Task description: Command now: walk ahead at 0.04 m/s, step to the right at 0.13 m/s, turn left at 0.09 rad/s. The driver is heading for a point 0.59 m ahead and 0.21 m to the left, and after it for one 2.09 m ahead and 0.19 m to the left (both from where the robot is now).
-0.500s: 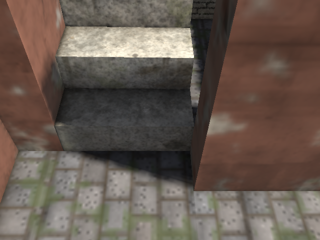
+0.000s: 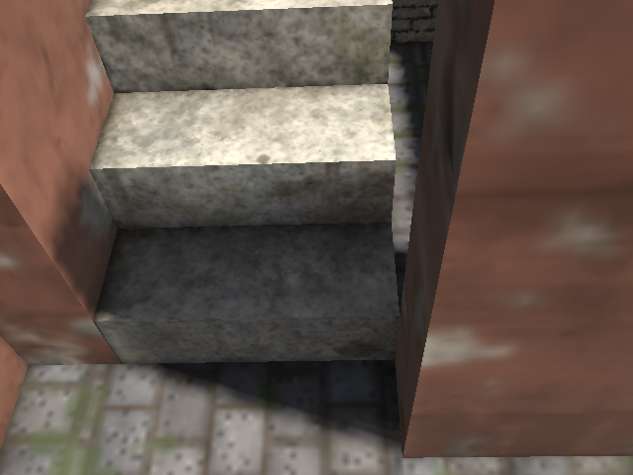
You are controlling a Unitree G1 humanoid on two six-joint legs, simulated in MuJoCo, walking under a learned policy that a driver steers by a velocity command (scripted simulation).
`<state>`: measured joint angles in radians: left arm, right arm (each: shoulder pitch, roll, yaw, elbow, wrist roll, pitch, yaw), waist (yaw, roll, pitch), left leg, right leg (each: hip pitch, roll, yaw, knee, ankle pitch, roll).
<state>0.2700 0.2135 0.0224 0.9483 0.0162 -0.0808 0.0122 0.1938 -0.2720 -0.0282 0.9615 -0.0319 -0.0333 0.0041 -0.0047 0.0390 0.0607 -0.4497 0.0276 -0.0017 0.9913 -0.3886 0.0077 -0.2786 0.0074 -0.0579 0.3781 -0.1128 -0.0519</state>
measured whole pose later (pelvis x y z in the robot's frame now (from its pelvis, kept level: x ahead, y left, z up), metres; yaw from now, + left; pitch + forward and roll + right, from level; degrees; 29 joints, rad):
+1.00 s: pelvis +0.02 +0.02 -0.01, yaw +31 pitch +2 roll +2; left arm 0.26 0.33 0.09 0.83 -0.01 -0.01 0.06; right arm 0.08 -0.30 -0.09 0.61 0.03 0.09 0.04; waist 0.07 0.01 0.06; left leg -0.46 0.04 0.02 0.73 -0.28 -0.05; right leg -0.13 -0.19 -0.17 0.45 -0.33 0.09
